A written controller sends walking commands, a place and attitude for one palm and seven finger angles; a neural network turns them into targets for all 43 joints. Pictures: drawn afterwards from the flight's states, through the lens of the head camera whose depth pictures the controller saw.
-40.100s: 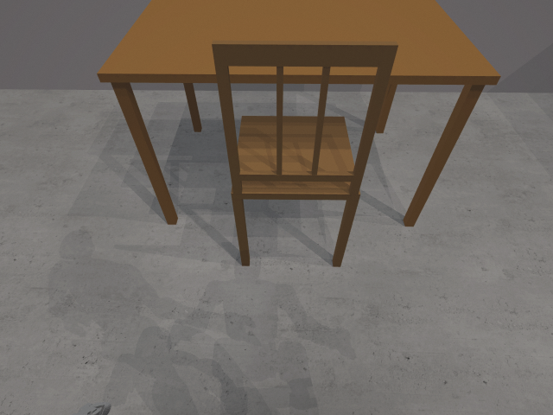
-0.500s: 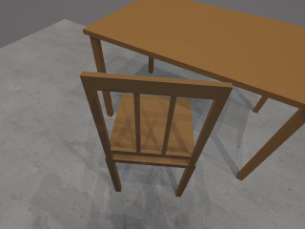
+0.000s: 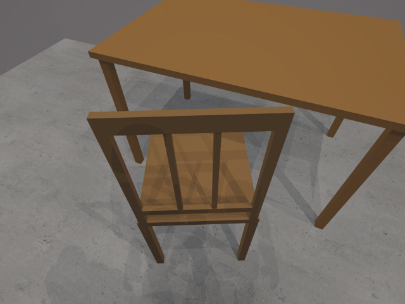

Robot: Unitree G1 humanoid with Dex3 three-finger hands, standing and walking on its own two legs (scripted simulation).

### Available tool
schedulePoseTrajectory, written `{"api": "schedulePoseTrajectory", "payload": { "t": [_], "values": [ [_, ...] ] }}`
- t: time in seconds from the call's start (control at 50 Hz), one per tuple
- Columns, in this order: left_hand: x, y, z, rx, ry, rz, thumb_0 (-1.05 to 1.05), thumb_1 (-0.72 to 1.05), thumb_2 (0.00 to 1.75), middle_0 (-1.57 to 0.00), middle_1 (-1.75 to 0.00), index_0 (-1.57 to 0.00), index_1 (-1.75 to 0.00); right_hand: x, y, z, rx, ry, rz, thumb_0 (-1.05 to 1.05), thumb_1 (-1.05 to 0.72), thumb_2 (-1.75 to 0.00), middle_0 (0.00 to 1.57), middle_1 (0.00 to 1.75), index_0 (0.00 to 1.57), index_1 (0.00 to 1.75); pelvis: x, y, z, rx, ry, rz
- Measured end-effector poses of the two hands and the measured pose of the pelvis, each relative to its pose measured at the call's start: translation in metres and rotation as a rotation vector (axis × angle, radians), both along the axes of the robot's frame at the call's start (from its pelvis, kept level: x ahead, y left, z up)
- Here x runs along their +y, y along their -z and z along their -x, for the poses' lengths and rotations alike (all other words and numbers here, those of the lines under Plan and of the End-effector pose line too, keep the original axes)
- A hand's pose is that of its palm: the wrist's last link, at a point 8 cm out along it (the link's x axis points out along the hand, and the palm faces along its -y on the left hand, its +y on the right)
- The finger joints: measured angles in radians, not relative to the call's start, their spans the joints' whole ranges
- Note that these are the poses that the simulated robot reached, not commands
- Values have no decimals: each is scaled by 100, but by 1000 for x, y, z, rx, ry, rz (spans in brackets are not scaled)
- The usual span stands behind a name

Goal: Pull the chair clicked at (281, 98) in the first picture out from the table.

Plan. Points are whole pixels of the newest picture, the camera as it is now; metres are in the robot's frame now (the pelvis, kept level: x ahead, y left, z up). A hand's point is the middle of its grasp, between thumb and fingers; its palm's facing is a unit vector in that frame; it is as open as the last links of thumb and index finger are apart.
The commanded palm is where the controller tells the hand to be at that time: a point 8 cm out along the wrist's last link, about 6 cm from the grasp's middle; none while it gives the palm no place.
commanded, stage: come to a stop and stand still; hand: left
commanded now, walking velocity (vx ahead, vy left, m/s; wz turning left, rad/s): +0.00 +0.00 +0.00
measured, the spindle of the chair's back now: (175, 176) +0.43 +0.10 -0.06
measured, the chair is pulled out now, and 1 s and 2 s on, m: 0.20 0.20 0.20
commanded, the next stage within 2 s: look again from close up in 0.90 s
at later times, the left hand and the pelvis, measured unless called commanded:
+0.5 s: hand out of the picture -0.02 +0.14 -0.17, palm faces +0.01 -0.98 -0.20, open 7.3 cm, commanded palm none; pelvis +0.00 -0.03 +0.01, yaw +0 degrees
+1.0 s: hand out of the picture -0.02 +0.12 -0.17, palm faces +0.02 -0.98 -0.19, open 7.3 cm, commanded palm none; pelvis +0.00 -0.05 +0.01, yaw +0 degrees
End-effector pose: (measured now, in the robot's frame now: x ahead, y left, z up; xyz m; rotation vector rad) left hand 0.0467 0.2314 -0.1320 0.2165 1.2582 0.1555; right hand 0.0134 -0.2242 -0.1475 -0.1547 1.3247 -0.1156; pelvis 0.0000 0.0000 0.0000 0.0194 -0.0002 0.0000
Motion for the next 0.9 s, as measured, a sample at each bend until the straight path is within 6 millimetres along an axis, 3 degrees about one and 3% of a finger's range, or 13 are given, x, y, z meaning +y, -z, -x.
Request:
{"api": "schedulePoseTrajectory", "payload": {
  "t": [0.14, 0.52, 0.9],
  "values": [
    [-10, 3, 9, 38, -10, 13, 1, 92, 90, -20, -30, -21, -30, -5, -3, 6, 36, 13, 4, 0, -91, -90, 20, 30, 20, 30, -8, -2, -3, -4, -1, 2],
    [-42, 6, 68, 172, -57, 53, 1, 91, 90, -20, -30, -20, -30, -24, -5, 1, 50, 2, 5, 0, -92, -90, 20, 30, 20, 30, -27, -6, -1, -10, -5, 2],
    [-61, 6, 69, 153, -55, 64, 1, 91, 90, -20, -30, -20, -30, -33, -5, 17, 83, 10, -7, 0, -92, -90, 20, 30, 20, 30, -43, -7, 4, -10, -9, 3]
  ]
}}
